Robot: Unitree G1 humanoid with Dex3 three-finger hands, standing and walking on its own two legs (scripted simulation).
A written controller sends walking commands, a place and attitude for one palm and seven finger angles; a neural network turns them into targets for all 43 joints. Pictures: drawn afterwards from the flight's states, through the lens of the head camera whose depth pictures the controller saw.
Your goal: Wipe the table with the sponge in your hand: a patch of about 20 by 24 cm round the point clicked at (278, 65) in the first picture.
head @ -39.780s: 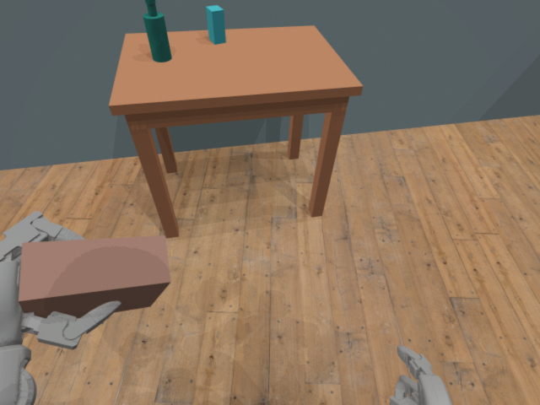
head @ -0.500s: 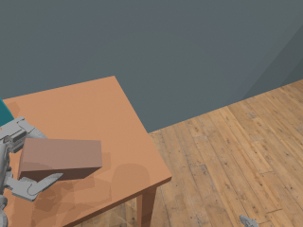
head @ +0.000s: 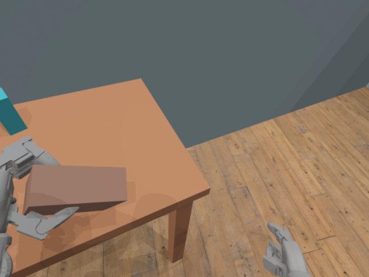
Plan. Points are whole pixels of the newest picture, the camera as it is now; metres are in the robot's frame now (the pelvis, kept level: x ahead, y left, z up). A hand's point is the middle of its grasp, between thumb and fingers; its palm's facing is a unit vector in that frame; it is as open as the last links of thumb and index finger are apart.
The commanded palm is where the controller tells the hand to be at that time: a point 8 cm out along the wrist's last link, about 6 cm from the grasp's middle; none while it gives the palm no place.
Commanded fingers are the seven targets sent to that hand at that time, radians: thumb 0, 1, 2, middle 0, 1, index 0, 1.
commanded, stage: step back with the hand held close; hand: left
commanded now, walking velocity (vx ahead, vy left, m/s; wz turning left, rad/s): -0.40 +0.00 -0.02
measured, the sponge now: (89, 191) +0.23 +0.19 +0.13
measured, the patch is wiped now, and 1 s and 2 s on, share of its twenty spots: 0.95 0.95 0.95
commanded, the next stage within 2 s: stop stepping back and stand still in 0.36 s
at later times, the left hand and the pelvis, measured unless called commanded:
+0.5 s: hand out of the picture +0.09 +0.24 +0.19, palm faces +0.39 -0.85 -0.35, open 9.5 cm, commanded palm +0.04 +0.30 +0.19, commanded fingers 0.00 0.10 1.30 -1.20 -1.60 -1.20 -1.60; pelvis -0.11 +0.01 -0.01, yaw +3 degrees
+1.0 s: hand out of the picture -0.03 +0.27 +0.18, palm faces +0.42 -0.87 -0.26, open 9.5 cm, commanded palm -0.10 +0.31 +0.19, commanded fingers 0.00 0.10 1.30 -1.20 -1.60 -1.20 -1.60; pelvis -0.23 +0.02 +0.00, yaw +5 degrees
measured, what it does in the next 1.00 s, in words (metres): walks backwards: left foot, then left foot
